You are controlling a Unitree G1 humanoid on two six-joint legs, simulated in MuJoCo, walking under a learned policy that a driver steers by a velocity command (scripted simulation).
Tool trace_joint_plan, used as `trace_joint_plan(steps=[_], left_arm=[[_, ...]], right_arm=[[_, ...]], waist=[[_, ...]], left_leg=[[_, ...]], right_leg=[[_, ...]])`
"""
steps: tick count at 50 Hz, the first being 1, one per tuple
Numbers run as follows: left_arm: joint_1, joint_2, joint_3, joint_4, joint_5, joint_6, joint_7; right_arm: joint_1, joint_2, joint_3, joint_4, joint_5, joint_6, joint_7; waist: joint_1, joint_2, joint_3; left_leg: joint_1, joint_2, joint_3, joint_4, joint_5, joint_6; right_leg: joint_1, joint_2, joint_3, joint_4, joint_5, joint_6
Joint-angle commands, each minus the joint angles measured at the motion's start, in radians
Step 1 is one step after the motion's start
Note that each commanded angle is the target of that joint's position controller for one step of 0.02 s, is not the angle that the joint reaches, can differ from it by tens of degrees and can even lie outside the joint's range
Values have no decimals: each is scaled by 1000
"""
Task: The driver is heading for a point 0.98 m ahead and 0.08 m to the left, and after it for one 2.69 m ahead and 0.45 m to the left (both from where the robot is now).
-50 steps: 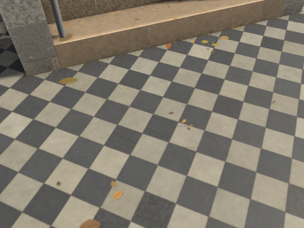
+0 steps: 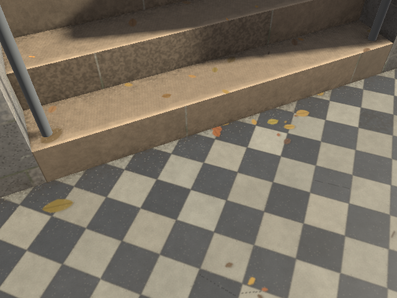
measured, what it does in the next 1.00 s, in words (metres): walks ahead: right foot, then left foot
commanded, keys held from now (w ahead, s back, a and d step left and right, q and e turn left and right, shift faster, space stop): w+shift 0.06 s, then shift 0.82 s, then w+shift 0.12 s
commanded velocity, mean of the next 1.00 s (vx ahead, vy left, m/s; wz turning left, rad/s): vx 0.32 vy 0.00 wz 0.00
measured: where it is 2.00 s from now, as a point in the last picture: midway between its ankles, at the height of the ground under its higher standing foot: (185, 187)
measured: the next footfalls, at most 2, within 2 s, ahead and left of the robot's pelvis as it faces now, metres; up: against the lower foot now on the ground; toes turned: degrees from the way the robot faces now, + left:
right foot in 0.22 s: +0.44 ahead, -0.09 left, +0.00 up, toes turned -3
left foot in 0.64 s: +0.50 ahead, +0.11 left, +0.00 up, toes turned +1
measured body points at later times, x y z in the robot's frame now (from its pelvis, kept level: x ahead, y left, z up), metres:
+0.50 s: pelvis +0.35 -0.02 +0.01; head +0.39 -0.02 +0.45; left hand +0.34 +0.23 -0.14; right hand +0.48 -0.26 -0.13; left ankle +0.43 +0.13 -0.69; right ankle +0.40 -0.09 -0.74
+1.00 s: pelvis +0.43 +0.03 +0.01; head +0.43 +0.03 +0.46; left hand +0.42 +0.26 -0.15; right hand +0.45 -0.22 -0.14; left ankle +0.46 +0.11 -0.73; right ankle +0.40 -0.08 -0.72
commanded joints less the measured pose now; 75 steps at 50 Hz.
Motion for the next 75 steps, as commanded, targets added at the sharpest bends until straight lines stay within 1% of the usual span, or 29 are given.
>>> trace_joint_plan(steps=[1,7,8,10,11,12,13,14,16,19,22,30,32,33,34,38,44,46,48,51,54,57,58,59,60,61,63,66,75], left_arm=[[-120,56,0,-80,-6,-10,-9],[-216,39,-14,-82,-1,-37,-7],[-167,60,-7,-65,7,-42,1],[151,122,18,40,8,-57,23],[303,165,32,95,25,-64,36],[357,255,51,124,47,-61,43],[399,243,61,118,13,-59,22],[325,197,66,96,-20,-46,27],[183,82,34,113,-21,-46,36],[179,61,17,153,-32,-53,49],[118,99,19,166,-13,-66,33],[163,102,24,220,-26,-13,35],[215,71,17,236,-20,3,52],[303,41,16,243,-12,12,58],[379,-28,-2,278,-35,29,63],[259,47,12,283,-24,60,67],[235,19,0,336,-29,46,76],[251,33,8,339,-15,43,69],[184,23,13,298,1,45,47],[120,26,24,250,-4,22,27],[196,8,32,265,-20,-2,21],[369,-7,37,325,-24,-3,39],[471,15,43,359,-18,-10,50],[523,75,53,356,3,-20,59],[428,141,66,321,1,-17,68],[363,166,79,305,-3,-15,70],[278,115,71,269,-21,-36,53],[345,76,62,292,-24,-59,52],[412,94,69,310,-20,-77,49]], right_arm=[[-63,-87,-8,-76,19,-41,5],[68,-135,2,-5,18,-35,-25],[72,-153,0,3,10,-26,-36],[18,-188,-8,9,-4,-5,-57],[-29,-181,-9,-8,8,-4,-60],[80,-23,18,-32,13,-3,-55],[186,-48,18,-12,101,-2,-64],[78,-122,6,-19,71,1,-66],[-102,-84,16,-62,22,6,-47],[-72,-19,24,-51,-23,65,-23],[-77,3,34,-51,-16,85,-27],[-240,-36,40,-35,-15,77,-46],[-218,-68,36,-18,-25,56,-53],[-201,-125,28,-17,-30,47,-58],[-247,-120,31,-23,-3,55,-60],[-313,-47,49,-11,3,60,-57],[-240,-40,38,48,11,60,-61],[-189,-100,8,67,9,73,-52],[-119,-140,-19,81,7,88,-41],[-176,-114,-30,61,-1,71,-35],[-308,-121,-39,18,15,48,-33],[-387,-123,-50,-2,20,53,-34],[-441,-81,-42,-30,11,52,-32],[-492,28,-12,-70,2,45,-24],[-488,33,-7,-105,-9,39,-12],[-485,-10,-12,-118,-21,34,1],[-469,-65,-28,-97,-23,29,20],[-487,-45,-29,-97,-29,49,35],[-758,-38,-11,-219,-10,51,41]], waist=[[31,2,183],[-22,62,114],[0,102,64],[154,164,-84],[220,156,-149],[123,-131,-300],[139,-177,-587],[140,-12,-556],[81,43,-203],[-3,42,-93],[-57,-33,-91],[3,-65,-20],[18,21,10],[75,140,11],[95,223,-12],[88,171,23],[48,42,23],[33,97,3],[-7,175,99],[19,124,92],[93,113,18],[174,75,61],[209,-18,66],[222,-240,43],[147,-187,101],[105,-135,126],[61,-24,90],[68,-40,91],[116,-72,186]], left_leg=[[-228,212,-169,-335,167,78],[128,241,-78,-194,1035,-11],[185,252,-86,-99,1180,-30],[180,250,-83,285,1218,-58],[62,203,-66,527,967,-59],[-264,68,-43,950,-168,-68],[-513,-18,-235,1281,-377,-86],[-515,56,-265,1223,-225,-80],[-563,128,-200,1026,-153,-93],[-338,150,-171,835,-112,-117],[-238,148,-122,614,-25,-115],[-125,156,-74,248,168,-87],[-63,228,-163,86,284,-66],[-55,363,-309,47,471,-38],[-155,435,-368,-11,447,63],[-278,293,-292,-84,111,-21],[-143,244,-225,-31,216,-37],[-127,228,-263,-66,-296,5],[-136,364,-473,-210,-663,89],[-170,450,-545,-297,-455,125],[-229,350,-342,-263,-279,67],[-445,263,-213,-103,-348,45],[-618,210,-153,94,-313,19],[-765,112,-38,452,-228,-21],[-904,115,-101,573,-96,-21],[-911,190,-146,636,0,-23],[-838,214,-143,639,118,-67],[-793,212,-84,638,195,-102],[-667,206,9,307,301,-60]], right_leg=[[56,-9,-62,-257,210,14],[246,156,-190,-609,341,-40],[304,201,-193,-621,275,-46],[598,202,-132,-691,302,-72],[787,100,-55,-716,452,-89],[1155,-230,168,-432,1232,-180],[1432,-404,525,-454,1371,-365],[1282,-315,426,-559,1153,-325],[929,-199,257,-705,848,-236],[568,-140,124,-826,833,-198],[434,-74,-13,-843,868,-167],[413,-61,15,-813,206,-98],[397,-9,26,-728,-36,-32],[389,74,-21,-624,-221,1],[470,135,-62,-602,-300,24],[626,94,-11,-714,-135,40],[579,53,16,-773,-78,50],[518,122,-49,-685,-379,23],[342,148,-101,-534,-464,3],[314,82,-43,-368,-335,-14],[490,106,-83,-493,-287,-15],[780,165,-194,-758,-176,-5],[938,101,-95,-817,-252,-15],[991,-155,265,-951,-518,-40],[890,-297,556,-1066,-751,-115],[801,-338,603,-1084,-798,-165],[780,-209,400,-1078,-572,-113],[763,-120,226,-1102,-376,-94],[817,-117,34,-1180,2,-102]])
